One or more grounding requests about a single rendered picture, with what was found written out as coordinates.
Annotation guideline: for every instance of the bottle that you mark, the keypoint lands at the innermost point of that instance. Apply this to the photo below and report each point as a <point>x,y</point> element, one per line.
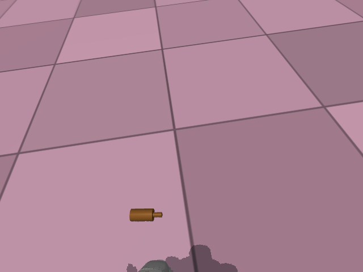
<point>143,214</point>

